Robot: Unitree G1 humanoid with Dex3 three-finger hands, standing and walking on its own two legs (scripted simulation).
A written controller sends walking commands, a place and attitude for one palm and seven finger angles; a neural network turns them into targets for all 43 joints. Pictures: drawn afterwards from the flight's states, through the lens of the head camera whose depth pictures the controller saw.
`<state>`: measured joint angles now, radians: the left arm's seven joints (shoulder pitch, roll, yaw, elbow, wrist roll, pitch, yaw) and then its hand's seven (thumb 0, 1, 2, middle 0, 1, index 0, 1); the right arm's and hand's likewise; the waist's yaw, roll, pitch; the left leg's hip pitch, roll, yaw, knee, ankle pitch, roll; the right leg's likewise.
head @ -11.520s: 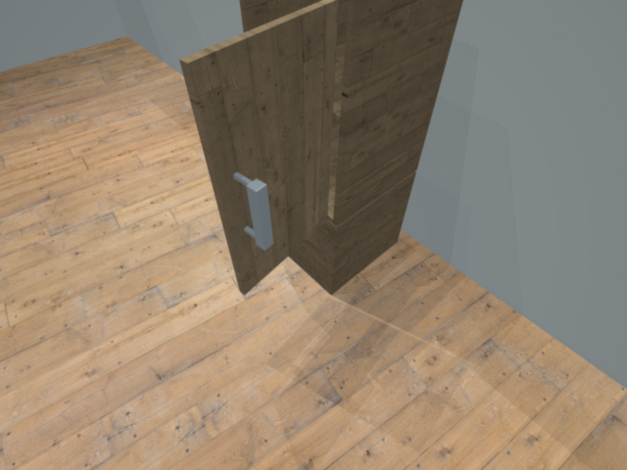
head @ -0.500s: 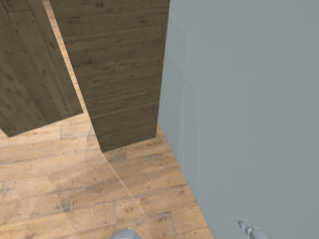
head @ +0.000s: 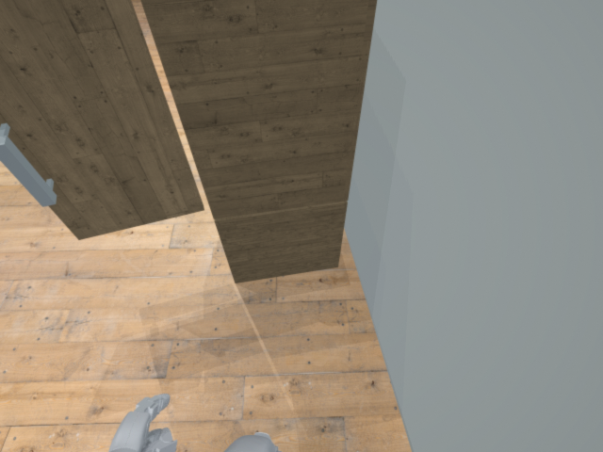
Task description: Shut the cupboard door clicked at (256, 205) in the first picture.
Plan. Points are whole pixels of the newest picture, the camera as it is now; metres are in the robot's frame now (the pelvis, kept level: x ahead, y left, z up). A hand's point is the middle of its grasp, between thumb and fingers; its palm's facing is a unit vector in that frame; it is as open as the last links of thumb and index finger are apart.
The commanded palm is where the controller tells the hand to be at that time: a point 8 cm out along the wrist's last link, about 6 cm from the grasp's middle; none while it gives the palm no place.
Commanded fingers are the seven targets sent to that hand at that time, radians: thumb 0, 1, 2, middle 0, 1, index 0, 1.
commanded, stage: turn to face it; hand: left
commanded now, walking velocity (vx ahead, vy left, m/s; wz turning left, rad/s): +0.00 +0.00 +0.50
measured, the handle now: (27, 166) +0.63 +0.57 -0.05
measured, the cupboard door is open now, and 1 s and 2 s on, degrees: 98 98 98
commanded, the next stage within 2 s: take the last steps up to it in 0.30 s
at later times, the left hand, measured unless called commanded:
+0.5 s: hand out of the picture -0.02 +0.24 -0.18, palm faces +0.28 -0.93 -0.23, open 7.4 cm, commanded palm none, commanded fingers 0.00 0.90 0.90 -0.20 -0.30 -0.20 -0.30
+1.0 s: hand out of the picture +0.01 +0.21 -0.15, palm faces +0.40 -0.90 -0.16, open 7.4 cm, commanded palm none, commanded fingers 0.00 0.90 0.90 -0.20 -0.30 -0.20 -0.30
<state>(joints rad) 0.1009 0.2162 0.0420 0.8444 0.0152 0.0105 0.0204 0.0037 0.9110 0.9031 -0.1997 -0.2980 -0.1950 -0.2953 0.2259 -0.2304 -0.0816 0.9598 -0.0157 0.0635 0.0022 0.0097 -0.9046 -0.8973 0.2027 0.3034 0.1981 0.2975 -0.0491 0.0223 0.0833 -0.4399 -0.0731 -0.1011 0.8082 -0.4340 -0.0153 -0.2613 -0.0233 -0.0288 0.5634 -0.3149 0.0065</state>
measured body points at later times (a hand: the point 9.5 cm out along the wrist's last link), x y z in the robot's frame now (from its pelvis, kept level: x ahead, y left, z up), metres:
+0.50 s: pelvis +0.01 +0.03 +0.00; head +0.04 +0.06 +0.45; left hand -0.03 +0.29 -0.16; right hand +0.20 -0.18 -0.12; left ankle +0.00 +0.12 -0.73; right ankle +0.01 -0.13 -0.67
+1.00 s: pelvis +0.10 +0.06 +0.02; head +0.12 +0.07 +0.46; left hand -0.01 +0.26 -0.14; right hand +0.22 -0.17 -0.13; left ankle +0.11 +0.23 -0.68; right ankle +0.07 -0.10 -0.73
